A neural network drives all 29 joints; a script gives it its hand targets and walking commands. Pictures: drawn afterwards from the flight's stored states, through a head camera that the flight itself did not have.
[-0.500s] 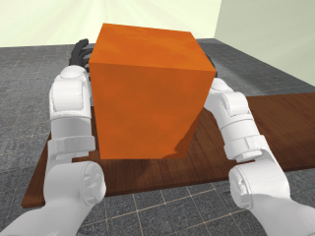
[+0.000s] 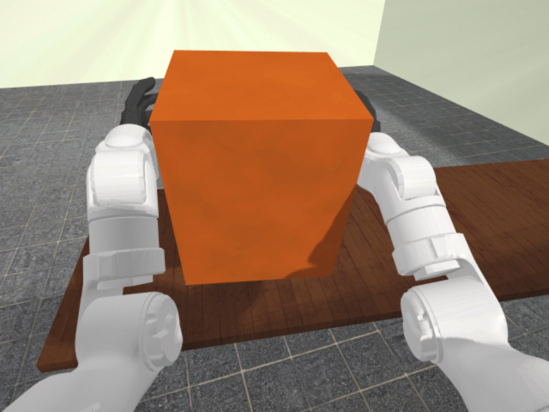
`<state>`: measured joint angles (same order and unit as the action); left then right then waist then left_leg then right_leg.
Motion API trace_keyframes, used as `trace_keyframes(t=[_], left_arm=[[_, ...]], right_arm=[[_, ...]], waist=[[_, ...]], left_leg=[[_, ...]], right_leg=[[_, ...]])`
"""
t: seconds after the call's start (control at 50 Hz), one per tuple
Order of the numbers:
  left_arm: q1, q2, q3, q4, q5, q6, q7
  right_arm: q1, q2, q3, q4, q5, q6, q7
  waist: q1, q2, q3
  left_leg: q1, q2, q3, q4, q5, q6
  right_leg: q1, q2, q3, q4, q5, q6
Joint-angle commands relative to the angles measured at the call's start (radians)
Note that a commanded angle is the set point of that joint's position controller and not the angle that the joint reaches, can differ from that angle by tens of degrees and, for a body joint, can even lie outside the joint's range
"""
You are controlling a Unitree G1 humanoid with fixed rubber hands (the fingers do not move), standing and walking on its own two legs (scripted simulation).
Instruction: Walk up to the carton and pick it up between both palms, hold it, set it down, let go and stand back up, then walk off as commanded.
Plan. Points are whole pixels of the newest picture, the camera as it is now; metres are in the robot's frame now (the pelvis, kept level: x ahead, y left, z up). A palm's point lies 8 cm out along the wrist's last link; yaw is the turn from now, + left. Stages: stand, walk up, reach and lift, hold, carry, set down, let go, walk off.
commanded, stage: hold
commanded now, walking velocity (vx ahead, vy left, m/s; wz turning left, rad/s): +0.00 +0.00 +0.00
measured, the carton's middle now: (256, 168) +0.36 +0.00 +0.24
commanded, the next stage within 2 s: none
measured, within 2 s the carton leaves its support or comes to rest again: neither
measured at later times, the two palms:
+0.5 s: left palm (139, 123) +0.37 +0.14 +0.31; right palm (365, 146) +0.36 -0.16 +0.27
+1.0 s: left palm (128, 136) +0.36 +0.15 +0.30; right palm (362, 144) +0.35 -0.15 +0.28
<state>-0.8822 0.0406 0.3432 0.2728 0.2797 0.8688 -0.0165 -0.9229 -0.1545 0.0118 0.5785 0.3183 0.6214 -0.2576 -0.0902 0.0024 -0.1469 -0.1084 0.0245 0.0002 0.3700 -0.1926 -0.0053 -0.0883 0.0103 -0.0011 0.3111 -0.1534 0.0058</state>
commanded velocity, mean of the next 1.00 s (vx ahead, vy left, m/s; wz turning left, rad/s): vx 0.00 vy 0.00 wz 0.00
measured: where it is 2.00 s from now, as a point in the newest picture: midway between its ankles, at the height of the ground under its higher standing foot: outside the picture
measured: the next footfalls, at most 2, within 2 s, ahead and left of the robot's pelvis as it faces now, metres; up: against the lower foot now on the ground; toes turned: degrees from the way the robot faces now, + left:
none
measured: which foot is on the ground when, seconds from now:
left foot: down 0.00-1.00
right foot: down 0.00-1.00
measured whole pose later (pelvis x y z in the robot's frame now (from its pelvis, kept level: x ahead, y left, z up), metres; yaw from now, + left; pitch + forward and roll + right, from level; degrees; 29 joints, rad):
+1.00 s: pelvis -0.01 +0.00 +0.00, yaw +0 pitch -5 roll -1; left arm -0.91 0.05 0.36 0.27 0.28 0.89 -0.03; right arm -0.93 -0.15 0.01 0.59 0.33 0.62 -0.26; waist -0.09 -0.02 -0.13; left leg -0.11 0.02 0.00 0.37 -0.18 -0.01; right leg -0.09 0.01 0.00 0.31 -0.14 0.01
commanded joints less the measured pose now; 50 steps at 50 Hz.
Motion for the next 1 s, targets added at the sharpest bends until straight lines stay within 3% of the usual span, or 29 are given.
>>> trace_keyframes(t=[0.0, 0.08, 0.1, 0.14, 0.2, 0.22, 0.26, 0.3, 0.32, 0.34, 0.36, 0.4, 0.42, 0.44, 0.48, 0.5, 0.54, 0.58, 0.6, 0.64, 0.66, 0.68, 0.7, 0.78, 0.84, 0.88, 0.9, 0.94, 0.98], left_arm=[[-0.667, -0.574, -0.384, -0.043, -0.132, -0.032, -0.159], [-0.703, -0.588, -0.392, -0.032, -0.164, -0.047, -0.155], [-0.722, -0.612, -0.402, -0.013, -0.158, -0.046, -0.151], [-0.681, -0.565, -0.341, 0.114, -0.117, -0.034, -0.167], [-0.682, -0.537, -0.290, 0.115, -0.103, -0.044, -0.171], [-0.702, -0.554, -0.328, 0.118, -0.131, -0.049, -0.166], [-0.675, -0.597, -0.341, 0.137, -0.151, -0.061, -0.154], [-0.696, -0.584, -0.361, 0.101, -0.154, -0.073, -0.150], [-0.665, -0.582, -0.344, 0.137, -0.144, -0.069, -0.150], [-0.633, -0.561, -0.298, 0.160, -0.111, -0.061, -0.157], [-0.635, -0.574, -0.293, 0.175, -0.107, -0.059, -0.157], [-0.617, -0.577, -0.321, 0.106, -0.131, -0.064, -0.166], [-0.596, -0.565, -0.299, 0.109, -0.109, -0.055, -0.167], [-0.618, -0.568, -0.346, 0.043, -0.134, -0.061, -0.169], [-0.581, -0.560, -0.335, 0.054, -0.137, -0.051, -0.164], [-0.644, -0.592, -0.371, -0.025, -0.152, -0.055, -0.162], [-0.634, -0.597, -0.378, -0.017, -0.139, -0.048, -0.150], [-0.642, -0.617, -0.432, -0.133, -0.206, -0.060, -0.138], [-0.667, -0.605, -0.424, -0.088, -0.201, -0.054, -0.137], [-0.642, -0.608, -0.414, -0.121, -0.186, -0.050, -0.139], [-0.616, -0.581, -0.396, -0.136, -0.180, -0.044, -0.142], [-0.630, -0.586, -0.434, -0.193, -0.201, -0.044, -0.143], [-0.624, -0.577, -0.396, -0.174, -0.168, -0.039, -0.139], [-0.619, -0.538, -0.342, -0.016, -0.126, -0.019, -0.173], [-0.700, -0.585, -0.382, -0.021, -0.158, -0.037, -0.167], [-0.681, -0.613, -0.413, -0.005, -0.172, -0.038, -0.157], [-0.694, -0.600, -0.405, -0.027, -0.171, -0.044, -0.155], [-0.728, -0.619, -0.437, -0.024, -0.160, -0.048, -0.147], [-0.732, -0.597, -0.374, 0.077, -0.142, -0.048, -0.156]], right_arm=[[-0.837, 0.643, 0.291, -0.239, 0.170, -0.030, 0.098], [-0.892, 0.657, 0.256, -0.251, 0.170, -0.050, 0.122], [-0.875, 0.650, 0.231, -0.222, 0.143, -0.046, 0.120], [-0.897, 0.619, 0.183, -0.143, 0.096, -0.052, 0.131], [-0.951, 0.628, 0.192, -0.195, 0.086, -0.067, 0.144], [-0.981, 0.613, 0.194, -0.201, 0.092, -0.075, 0.142], [-1.006, 0.617, 0.204, -0.277, 0.111, -0.097, 0.141], [-0.959, 0.620, 0.217, -0.228, 0.105, -0.094, 0.143], [-0.953, 0.591, 0.186, -0.219, 0.097, -0.098, 0.138], [-0.944, 0.615, 0.216, -0.198, 0.109, -0.086, 0.135], [-0.964, 0.610, 0.227, -0.217, 0.106, -0.085, 0.131], [-0.885, 0.600, 0.222, -0.227, 0.099, -0.089, 0.125], [-0.904, 0.615, 0.255, -0.246, 0.119, -0.084, 0.114], [-0.874, 0.622, 0.265, -0.265, 0.128, -0.077, 0.106], [-0.912, 0.642, 0.303, -0.329, 0.159, -0.076, 0.098], [-0.891, 0.648, 0.305, -0.328, 0.196, -0.071, 0.095], [-0.867, 0.633, 0.290, -0.300, 0.198, -0.060, 0.093], [-0.864, 0.671, 0.328, -0.440, 0.214, -0.070, 0.090], [-0.875, 0.654, 0.304, -0.350, 0.203, -0.055, 0.089], [-0.841, 0.664, 0.336, -0.397, 0.234, -0.053, 0.082], [-0.854, 0.677, 0.339, -0.421, 0.236, -0.052, 0.079], [-0.775, 0.659, 0.342, -0.369, 0.239, -0.038, 0.076], [-0.789, 0.661, 0.338, -0.362, 0.244, -0.033, 0.075], [-0.799, 0.636, 0.258, -0.230, 0.159, -0.010, 0.084], [-0.877, 0.664, 0.259, -0.248, 0.153, -0.035, 0.105], [-0.892, 0.628, 0.233, -0.268, 0.163, -0.051, 0.111], [-0.915, 0.663, 0.263, -0.295, 0.179, -0.057, 0.115], [-0.902, 0.634, 0.234, -0.232, 0.162, -0.062, 0.122], [-0.905, 0.610, 0.179, -0.141, 0.119, -0.053, 0.132]], waist=[[0.001, 0.018, -0.220], [0.003, 0.033, -0.267], [-0.021, 0.051, -0.234], [-0.008, 0.024, -0.147], [0.039, -0.003, -0.196], [0.019, 0.039, -0.188], [-0.003, 0.021, -0.237], [0.003, 0.027, -0.263], [-0.024, 0.040, -0.231], [0.021, 0.002, -0.205], [0.015, -0.010, -0.189], [-0.016, -0.004, -0.222], [0.016, -0.032, -0.236], [-0.017, -0.008, -0.278], [0.015, -0.032, -0.301], [-0.010, 0.026, -0.339], [-0.004, 0.047, -0.282], [-0.018, 0.013, -0.443], [-0.030, 0.013, -0.357], [-0.014, 0.033, -0.366], [-0.006, -0.023, -0.415], [-0.031, 0.037, -0.398], [-0.007, 0.025, -0.364], [-0.014, -0.027, -0.181], [-0.002, 0.023, -0.238], [-0.014, 0.073, -0.257], [0.012, 0.061, -0.315], [-0.016, 0.114, -0.252], [-0.018, 0.088, -0.175]], left_leg=[[0.052, -0.059, -0.016, -0.047, 0.178, -0.026], [0.022, -0.055, -0.001, -0.078, 0.118, -0.024], [-0.004, -0.051, -0.006, -0.080, 0.072, -0.026], [-0.058, -0.042, -0.008, -0.119, -0.068, -0.006], [-0.068, -0.045, 0.002, -0.124, -0.104, 0.021], [-0.074, -0.042, 0.000, -0.128, -0.109, 0.013], [-0.065, -0.039, -0.014, -0.115, -0.037, 0.005], [-0.033, -0.035, -0.012, -0.107, -0.007, 0.002], [-0.019, -0.043, -0.012, -0.077, 0.035, -0.008], [-0.006, -0.054, 0.007, -0.087, 0.046, 0.004], [-0.001, -0.050, -0.006, -0.095, 0.039, 0.006], [0.023, -0.041, -0.012, -0.075, 0.108, -0.006], [0.055, -0.054, -0.012, -0.049, 0.147, 0.001], [0.064, -0.058, -0.003, -0.045, 0.195, -0.010], [0.097, -0.069, 0.001, -0.028, 0.246, 0.001], [0.088, -0.067, -0.004, -0.023, 0.287, -0.021], [0.078, -0.061, -0.008, -0.035, 0.264, -0.031], [0.139, -0.064, -0.015, 0.011, 0.385, -0.031], [0.118, -0.067, -0.009, 0.003, 0.319, -0.035], [0.115, -0.074, -0.019, 0.009, 0.363, -0.029], [0.132, -0.077, -0.011, 0.018, 0.387, -0.017], [0.133, -0.072, -0.014, 0.013, 0.409, -0.045], [0.131, -0.076, -0.014, 0.004, 0.380, -0.035], [0.046, -0.066, -0.011, -0.056, 0.154, -0.020], [0.037, -0.065, 0.006, -0.079, 0.089, -0.019], [0.002, -0.049, -0.010, -0.075, 0.110, -0.038], [0.010, -0.062, 0.000, -0.071, 0.123, -0.025], [-0.021, -0.046, -0.008, -0.079, 0.113, -0.041], [-0.049, -0.041, 0.000, -0.116, -0.030, -0.034]], right_leg=[[0.180, 0.080, -0.006, -0.040, 0.167, 0.013], [0.179, 0.079, -0.015, -0.043, 0.105, 0.005], [0.156, 0.070, -0.009, -0.049, 0.094, 0.003], [0.138, 0.065, -0.010, -0.052, -0.026, 0.001], [0.134, 0.063, -0.012, -0.057, -0.060, 0.006], [0.128, 0.064, -0.018, -0.052, -0.057, 0.003], [0.159, 0.074, -0.019, -0.043, 0.043, 0.005], [0.158, 0.079, -0.015, -0.042, 0.047, -0.004], [0.145, 0.063, -0.004, -0.056, 0.081, -0.002], [0.147, 0.067, -0.006, -0.070, 0.051, 0.008], [0.142, 0.071, -0.019, -0.062, 0.043, 0.009], [0.174, 0.067, -0.011, -0.053, 0.139, 0.000], [0.191, 0.068, -0.006, -0.052, 0.155, 0.009], [0.212, 0.076, -0.012, -0.042, 0.209, 0.014], [0.222, 0.071, -0.009, -0.042, 0.275, 0.030], [0.251, 0.083, -0.019, -0.020, 0.293, 0.023], [0.224, 0.092, -0.016, -0.024, 0.240, 0.016], [0.275, 0.091, -0.019, -0.008, 0.392, 0.028], [0.238, 0.084, -0.017, -0.016, 0.361, 0.038], [0.254, 0.079, -0.007, -0.008, 0.423, 0.034], [0.296, 0.079, -0.005, 0.000, 0.473, 0.050], [0.306, 0.084, -0.014, 0.005, 0.493, 0.037], [0.278, 0.080, -0.005, -0.002, 0.457, 0.045], [0.180, 0.062, -0.006, -0.045, 0.218, 0.031], [0.158, 0.070, -0.024, -0.051, 0.082, 0.015], [0.199, 0.080, -0.009, -0.028, 0.115, -0.007], [0.219, 0.076, -0.016, -0.023, 0.130, 0.006], [0.184, 0.082, -0.012, -0.023, 0.105, -0.008], [0.136, 0.073, -0.008, -0.047, -0.009, -0.003]])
